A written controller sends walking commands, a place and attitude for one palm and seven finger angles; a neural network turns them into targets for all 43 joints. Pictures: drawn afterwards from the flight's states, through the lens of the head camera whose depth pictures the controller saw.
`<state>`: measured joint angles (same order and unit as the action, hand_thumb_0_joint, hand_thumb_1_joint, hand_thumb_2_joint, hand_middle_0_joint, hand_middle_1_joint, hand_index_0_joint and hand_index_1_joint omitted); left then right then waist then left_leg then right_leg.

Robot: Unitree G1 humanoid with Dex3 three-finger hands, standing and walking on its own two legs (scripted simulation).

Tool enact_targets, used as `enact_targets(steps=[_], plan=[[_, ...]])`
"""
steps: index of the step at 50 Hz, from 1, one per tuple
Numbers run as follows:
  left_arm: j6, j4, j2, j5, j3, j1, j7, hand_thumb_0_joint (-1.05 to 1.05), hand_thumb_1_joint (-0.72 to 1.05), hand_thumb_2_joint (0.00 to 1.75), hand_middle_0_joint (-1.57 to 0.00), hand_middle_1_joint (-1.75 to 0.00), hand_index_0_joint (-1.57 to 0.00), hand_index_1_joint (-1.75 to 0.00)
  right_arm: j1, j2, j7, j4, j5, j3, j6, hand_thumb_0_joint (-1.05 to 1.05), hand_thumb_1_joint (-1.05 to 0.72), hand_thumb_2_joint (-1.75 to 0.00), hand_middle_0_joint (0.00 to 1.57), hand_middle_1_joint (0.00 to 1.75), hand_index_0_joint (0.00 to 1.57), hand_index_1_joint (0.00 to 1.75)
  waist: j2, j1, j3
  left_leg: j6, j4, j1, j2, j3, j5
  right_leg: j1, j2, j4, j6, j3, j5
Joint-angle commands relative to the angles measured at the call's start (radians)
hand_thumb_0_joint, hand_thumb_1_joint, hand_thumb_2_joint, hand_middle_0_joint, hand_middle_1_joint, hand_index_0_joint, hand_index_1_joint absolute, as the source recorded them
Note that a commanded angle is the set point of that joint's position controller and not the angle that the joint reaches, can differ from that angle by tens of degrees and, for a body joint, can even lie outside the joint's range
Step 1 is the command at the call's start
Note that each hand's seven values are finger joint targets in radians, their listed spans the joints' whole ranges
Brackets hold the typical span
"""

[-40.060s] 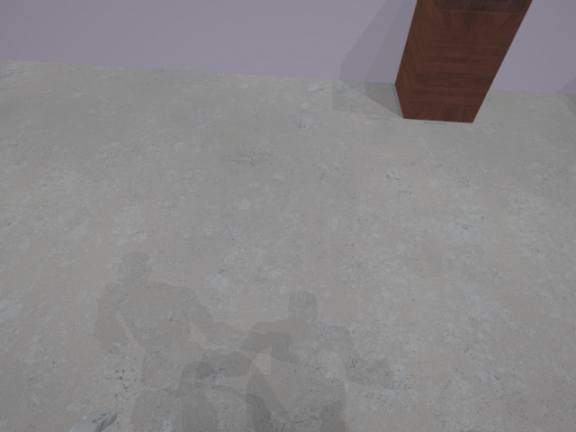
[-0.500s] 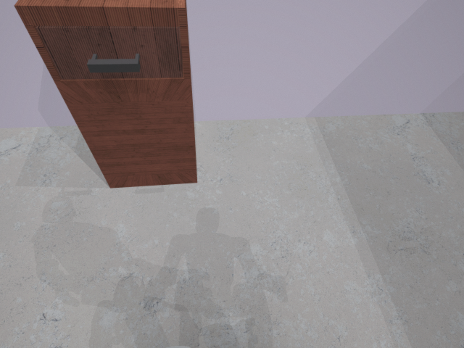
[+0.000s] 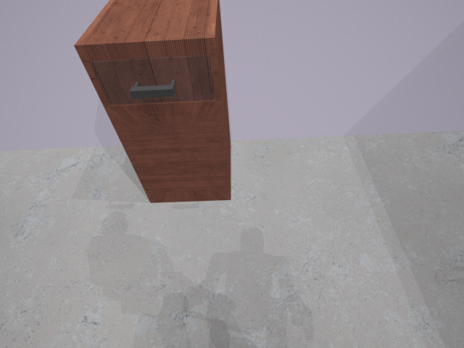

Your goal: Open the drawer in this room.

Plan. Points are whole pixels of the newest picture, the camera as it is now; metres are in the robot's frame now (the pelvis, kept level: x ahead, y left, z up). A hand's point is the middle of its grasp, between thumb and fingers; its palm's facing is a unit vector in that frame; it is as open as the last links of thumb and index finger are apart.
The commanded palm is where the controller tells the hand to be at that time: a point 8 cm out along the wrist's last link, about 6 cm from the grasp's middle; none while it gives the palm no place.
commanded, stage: take the last steps up to it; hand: left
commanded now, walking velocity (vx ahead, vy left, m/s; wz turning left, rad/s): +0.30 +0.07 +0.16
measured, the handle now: (154, 87) +0.89 +0.31 -0.04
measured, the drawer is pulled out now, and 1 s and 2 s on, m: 0.00 0.00 0.00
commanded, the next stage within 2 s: come to a stop and stand still in 1.02 s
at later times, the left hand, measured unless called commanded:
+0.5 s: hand out of the picture -0.04 +0.22 -0.17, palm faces +0.19 -0.97 -0.13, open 7.4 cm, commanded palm none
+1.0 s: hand (140, 233) +0.40 +0.27 -0.16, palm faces -0.05 -0.99 -0.15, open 7.4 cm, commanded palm none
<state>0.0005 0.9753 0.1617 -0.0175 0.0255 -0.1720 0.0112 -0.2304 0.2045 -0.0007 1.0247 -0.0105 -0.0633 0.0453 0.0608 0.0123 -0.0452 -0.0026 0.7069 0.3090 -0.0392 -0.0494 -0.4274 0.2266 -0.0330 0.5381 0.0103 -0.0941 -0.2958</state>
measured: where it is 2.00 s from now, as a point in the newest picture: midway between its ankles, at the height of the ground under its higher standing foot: (226, 316)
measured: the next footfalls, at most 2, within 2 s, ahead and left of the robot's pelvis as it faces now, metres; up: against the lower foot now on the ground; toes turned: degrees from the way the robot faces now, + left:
left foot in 0.46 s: +0.17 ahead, +0.18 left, +0.00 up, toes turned +10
right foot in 1.08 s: +0.45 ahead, -0.01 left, +0.00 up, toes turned -8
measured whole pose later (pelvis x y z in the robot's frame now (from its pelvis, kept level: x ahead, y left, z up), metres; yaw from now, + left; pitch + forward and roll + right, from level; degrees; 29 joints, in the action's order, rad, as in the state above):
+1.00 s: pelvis +0.28 +0.11 +0.00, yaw +0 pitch +0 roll -1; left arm 0.00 0.99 0.17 -0.02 0.05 -0.07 -0.02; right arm -0.49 0.09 0.02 1.16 -0.02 -0.03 -0.06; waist -0.01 0.07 -0.08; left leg -0.04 0.28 -0.10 0.00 0.18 -0.38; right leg 0.55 -0.07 0.73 0.02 -0.12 -0.16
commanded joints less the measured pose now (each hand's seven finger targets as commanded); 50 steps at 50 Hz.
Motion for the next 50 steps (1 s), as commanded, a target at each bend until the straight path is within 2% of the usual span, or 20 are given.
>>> enact_targets(steps=[1, 2, 5, 13, 18, 20, 21, 22, 23, 24, 26, 27, 28, 31, 33, 38, 40, 46, 47, 50], plan=[[-0.032, -0.021, 0.191, 0.001, 0.052, -0.124, 0.017, 0.0, 0.9, 0.9, -0.2, -0.3, -0.2, -0.3, 0.055, 0.115, -0.012, -0.076, -0.019, -0.038, -0.014, 0.0, -0.9, -0.9, 0.2, 0.3, 0.2, 0.3, -0.261, -0.049, -0.098, 0.013, 0.415, 0.32, 0.064, -0.034, 0.024, -0.044, -0.348, -0.423, 0.099, 0.416, -0.292], [-0.039, -0.02, 0.164, 0.002, 0.044, -0.108, 0.017, 0.0, 0.9, 0.9, -0.2, -0.3, -0.2, -0.3, 0.02, 0.107, -0.02, -0.056, -0.02, -0.038, -0.018, 0.0, -0.9, -0.9, 0.2, 0.3, 0.2, 0.3, -0.215, -0.026, -0.089, 0.017, 0.422, 0.313, 0.085, -0.02, 0.085, -0.063, -0.318, -0.404, 0.076, 0.323, -0.227], [-0.063, 0.0, 0.127, 0.002, 0.036, -0.185, 0.014, 0.0, 0.9, 0.9, -0.2, -0.3, -0.2, -0.3, 0.003, 0.068, -0.028, -0.037, -0.018, -0.029, -0.024, 0.0, -0.9, -0.9, 0.2, 0.3, 0.2, 0.3, -0.2, -0.038, -0.055, 0.042, 0.415, 0.317, 0.09, 0.024, 0.191, -0.127, -0.258, -0.379, 0.056, 0.181, -0.019], [-0.082, 0.08, 0.126, -0.014, 0.034, -0.327, 0.013, 0.0, 0.9, 0.9, -0.2, -0.3, -0.2, -0.3, 0.12, 0.035, -0.038, -0.074, -0.014, -0.013, -0.038, 0.0, -0.9, -0.9, 0.2, 0.3, 0.2, 0.3, -0.22, -0.075, -0.091, 0.049, 0.186, 0.34, 0.131, 0.087, 0.194, -0.188, -0.288, -0.389, 0.103, 0.15, 0.082], [-0.073, 0.115, 0.149, -0.017, 0.041, -0.33, 0.012, 0.0, 0.9, 0.9, -0.2, -0.3, -0.2, -0.3, 0.147, 0.003, -0.042, -0.081, -0.007, 0.005, -0.065, 0.0, -0.9, -0.9, 0.2, 0.3, 0.2, 0.3, -0.251, -0.078, -0.072, 0.02, -0.061, 0.131, 0.094, 0.155, 0.137, -0.134, -0.287, -0.317, 0.103, 0.092, 0.18], [-0.066, 0.122, 0.15, -0.01, 0.042, -0.306, 0.012, 0.0, 0.9, 0.9, -0.2, -0.3, -0.2, -0.3, 0.059, 0.019, -0.033, -0.053, -0.008, 0.003, -0.079, 0.0, -0.9, -0.9, 0.2, 0.3, 0.2, 0.3, -0.232, -0.027, -0.041, 0.008, -0.179, -0.06, 0.06, 0.191, 0.192, -0.062, -0.251, -0.22, 0.077, 0.049, 0.214], [-0.063, 0.122, 0.131, -0.007, 0.04, -0.296, 0.011, 0.0, 0.9, 0.9, -0.2, -0.3, -0.2, -0.3, -0.059, 0.052, -0.023, -0.018, -0.009, -0.004, -0.091, 0.0, -0.9, -0.9, 0.2, 0.3, 0.2, 0.3, -0.151, 0.026, 0.023, 0.0, -0.254, -0.246, 0.057, 0.179, 0.219, -0.001, -0.211, -0.064, 0.052, 0.009, 0.254], [-0.06, 0.115, 0.087, -0.001, 0.031, -0.319, 0.005, 0.0, 0.9, 0.9, -0.2, -0.3, -0.2, -0.3, -0.192, 0.148, -0.01, 0.02, -0.014, -0.03, -0.099, 0.0, -0.9, -0.9, 0.2, 0.3, 0.2, 0.3, 0.069, 0.075, 0.129, -0.042, -0.28, -0.468, 0.204, 0.004, 0.171, 0.147, -0.125, 0.184, 0.011, -0.051, 0.094], [-0.061, 0.085, 0.037, 0.005, 0.018, -0.302, 0.0, 0.0, 0.9, 0.9, -0.2, -0.3, -0.2, -0.3, -0.321, 0.24, 0.004, 0.047, -0.014, -0.053, -0.102, 0.0, -0.9, -0.9, 0.2, 0.3, 0.2, 0.3, 0.291, 0.116, 0.181, -0.127, -0.398, -0.561, 0.438, -0.336, 0.211, 0.353, -0.016, 0.467, -0.027, -0.069, -0.3], [-0.054, 0.064, 0.053, 0.0, 0.022, -0.251, 0.006, 0.0, 0.9, 0.9, -0.2, -0.3, -0.2, -0.3, -0.322, 0.248, 0.013, 0.057, -0.008, -0.051, -0.086, 0.0, -0.9, -0.9, 0.2, 0.3, 0.2, 0.3, 0.204, 0.112, 0.146, -0.175, -0.453, -0.511, 0.485, -0.357, 0.178, 0.412, -0.038, 0.599, -0.002, 0.034, -0.306], [-0.052, 0.078, 0.048, -0.003, 0.027, -0.192, -0.002, 0.0, 0.9, 0.9, -0.2, -0.3, -0.2, -0.3, -0.168, 0.141, 0.02, 0.024, -0.007, -0.027, -0.094, 0.0, -0.9, -0.9, 0.2, 0.3, 0.2, 0.3, 0.127, 0.061, 0.013, -0.173, -0.492, -0.302, 0.421, -0.238, 0.135, 0.423, -0.104, 0.683, 0.005, 0.064, -0.151], [-0.048, 0.092, 0.056, -0.007, 0.03, -0.191, -0.011, 0.0, 0.9, 0.9, -0.2, -0.3, -0.2, -0.3, -0.113, 0.1, 0.019, 0.008, -0.006, -0.013, -0.101, 0.0, -0.9, -0.9, 0.2, 0.3, 0.2, 0.3, 0.045, 0.03, -0.046, -0.163, -0.516, -0.197, 0.399, -0.184, 0.142, 0.393, -0.123, 0.679, 0.0, 0.071, -0.096], [-0.042, 0.101, 0.034, -0.013, 0.032, -0.203, -0.016, 0.0, 0.9, 0.9, -0.2, -0.3, -0.2, -0.3, -0.107, 0.076, 0.02, 0.012, -0.009, -0.007, -0.11, 0.0, -0.9, -0.9, 0.2, 0.3, 0.2, 0.3, 0.018, 0.012, -0.072, -0.142, -0.534, -0.155, 0.367, -0.116, 0.194, 0.364, -0.123, 0.662, -0.007, 0.069, -0.046], [-0.025, 0.096, 0.004, -0.016, 0.036, -0.233, -0.017, 0.0, 0.9, 0.9, -0.2, -0.3, -0.2, -0.3, -0.13, 0.027, 0.023, 0.014, -0.007, -0.007, -0.128, 0.0, -0.9, -0.9, 0.2, 0.3, 0.2, 0.3, 0.004, -0.017, -0.055, -0.13, -0.555, -0.158, 0.322, -0.005, 0.311, 0.374, -0.106, 0.643, -0.025, 0.057, 0.056], [-0.017, 0.079, 0.017, -0.014, 0.04, -0.207, -0.02, 0.0, 0.9, 0.9, -0.2, -0.3, -0.2, -0.3, -0.139, 0.027, 0.026, 0.02, -0.002, -0.002, -0.135, 0.0, -0.9, -0.9, 0.2, 0.3, 0.2, 0.3, 0.019, -0.029, -0.055, -0.124, -0.555, -0.197, 0.316, 0.021, 0.417, 0.42, -0.106, 0.629, -0.036, 0.066, 0.103], [-0.005, 0.014, 0.04, -0.01, 0.047, -0.077, -0.027, 0.0, 0.9, 0.9, -0.2, -0.3, -0.2, -0.3, -0.19, 0.031, 0.032, 0.038, -0.002, 0.004, -0.138, 0.0, -0.9, -0.9, 0.2, 0.3, 0.2, 0.3, 0.021, -0.024, -0.106, -0.145, -0.551, -0.257, 0.329, 0.034, 0.534, 0.534, -0.107, 0.573, -0.044, 0.073, 0.164], [-0.006, -0.013, 0.041, -0.009, 0.041, -0.008, -0.03, 0.0, 0.9, 0.9, -0.2, -0.3, -0.2, -0.3, -0.226, 0.032, 0.034, 0.051, -0.005, 0.004, -0.137, 0.0, -0.9, -0.9, 0.2, 0.3, 0.2, 0.3, 0.016, -0.006, -0.11, -0.147, -0.529, -0.312, 0.327, 0.045, 0.628, 0.555, -0.101, 0.504, -0.039, 0.048, 0.167], [-0.02, -0.067, 0.026, 0.001, 0.019, 0.154, -0.034, 0.0, 0.9, 0.9, -0.2, -0.3, -0.2, -0.3, -0.325, 0.043, 0.04, 0.097, -0.017, 0.005, -0.127, 0.0, -0.9, -0.9, 0.2, 0.3, 0.2, 0.3, 0.027, 0.043, -0.11, -0.122, -0.453, -0.397, 0.306, 0.102, 0.915, 0.457, -0.046, 0.225, -0.005, -0.031, 0.143], [-0.022, -0.068, 0.028, 0.002, 0.016, 0.16, -0.03, 0.0, 0.9, 0.9, -0.2, -0.3, -0.2, -0.3, -0.332, 0.045, 0.04, 0.106, -0.017, 0.005, -0.123, 0.0, -0.9, -0.9, 0.2, 0.3, 0.2, 0.3, 0.037, 0.043, -0.109, -0.112, -0.432, -0.401, 0.307, 0.107, 1.0, 0.423, -0.03, 0.192, 0.005, -0.047, 0.125], [-0.034, -0.034, 0.048, 0.002, 0.019, 0.038, -0.021, 0.0, 0.9, 0.9, -0.2, -0.3, -0.2, -0.3, -0.31, 0.07, 0.044, 0.115, -0.01, 0.001, -0.115, 0.0, -0.9, -0.9, 0.2, 0.3, 0.2, 0.3, 0.05, -0.013, -0.027, -0.095, -0.283, -0.4, 0.309, 0.133, 1.22, 0.204, 0.029, 0.085, 0.041, -0.076, 0.096]])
